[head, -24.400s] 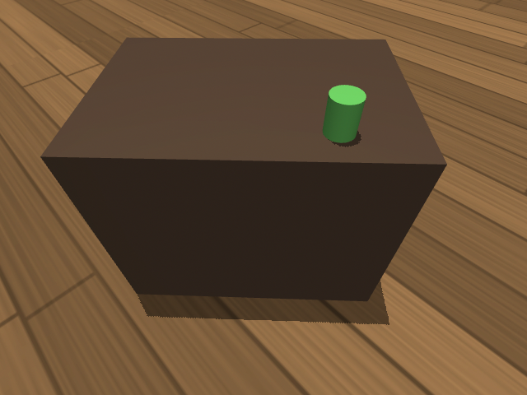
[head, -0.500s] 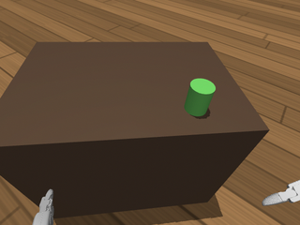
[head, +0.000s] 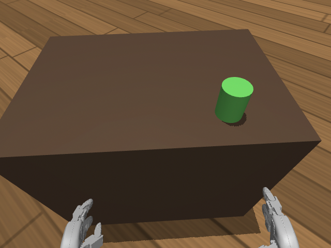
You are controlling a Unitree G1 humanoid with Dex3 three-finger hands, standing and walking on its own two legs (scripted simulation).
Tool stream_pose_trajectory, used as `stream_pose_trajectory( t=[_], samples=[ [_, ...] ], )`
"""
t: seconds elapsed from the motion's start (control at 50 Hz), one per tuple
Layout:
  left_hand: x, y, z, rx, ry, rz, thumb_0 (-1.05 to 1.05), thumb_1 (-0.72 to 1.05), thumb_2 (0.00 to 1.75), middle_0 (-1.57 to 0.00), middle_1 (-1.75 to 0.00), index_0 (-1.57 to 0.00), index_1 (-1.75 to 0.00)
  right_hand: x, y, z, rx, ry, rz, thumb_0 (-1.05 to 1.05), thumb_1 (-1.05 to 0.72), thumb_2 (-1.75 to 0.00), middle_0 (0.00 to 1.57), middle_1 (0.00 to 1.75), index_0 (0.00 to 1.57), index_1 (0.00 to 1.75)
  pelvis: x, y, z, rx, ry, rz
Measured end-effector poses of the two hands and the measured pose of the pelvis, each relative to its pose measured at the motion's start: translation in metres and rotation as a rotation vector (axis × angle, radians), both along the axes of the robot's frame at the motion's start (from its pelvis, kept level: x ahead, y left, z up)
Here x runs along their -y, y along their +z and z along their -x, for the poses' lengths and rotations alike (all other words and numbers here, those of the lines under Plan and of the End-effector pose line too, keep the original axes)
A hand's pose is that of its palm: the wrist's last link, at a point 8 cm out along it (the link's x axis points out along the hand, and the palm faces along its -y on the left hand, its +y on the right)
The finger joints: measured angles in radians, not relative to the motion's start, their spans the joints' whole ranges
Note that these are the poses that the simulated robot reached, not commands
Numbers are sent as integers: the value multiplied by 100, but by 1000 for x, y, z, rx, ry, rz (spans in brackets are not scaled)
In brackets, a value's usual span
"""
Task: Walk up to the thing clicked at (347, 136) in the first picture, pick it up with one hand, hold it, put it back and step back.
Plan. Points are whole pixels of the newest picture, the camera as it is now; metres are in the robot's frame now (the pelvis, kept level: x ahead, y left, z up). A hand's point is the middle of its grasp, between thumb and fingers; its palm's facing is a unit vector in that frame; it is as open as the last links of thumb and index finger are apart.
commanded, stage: home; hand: right
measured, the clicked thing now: (232, 100) +0.49 -0.19 +0.05
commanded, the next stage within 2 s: none
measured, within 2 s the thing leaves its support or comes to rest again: neither
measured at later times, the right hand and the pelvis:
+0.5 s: hand (245, 226) +0.19 -0.18 -0.08, palm faces +0.10 +0.97 -0.24, open 17.6 cm; pelvis +0.01 -0.01 -0.02, yaw +1 degrees
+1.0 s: hand out of the picture +0.06 -0.26 -0.13, palm faces -0.05 +0.92 -0.39, open 17.5 cm; pelvis -0.01 +0.00 +0.01, yaw +0 degrees
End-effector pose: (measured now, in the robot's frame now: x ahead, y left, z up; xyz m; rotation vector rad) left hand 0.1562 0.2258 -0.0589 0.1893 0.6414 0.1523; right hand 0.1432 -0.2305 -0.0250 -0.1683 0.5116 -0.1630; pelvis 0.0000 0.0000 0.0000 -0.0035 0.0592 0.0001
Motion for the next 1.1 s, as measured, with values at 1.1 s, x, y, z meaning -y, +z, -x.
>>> stream_pose_trajectory(
  t=[1.1],
  samples=[
    [-68,-47,124,-586,48,-100,1,90,90,-20,-30,-20,-29,69,-69,104,-683,-33,145,0,54,-5,6,6,6,5,5,16,18,110,-3,4]
  ],
)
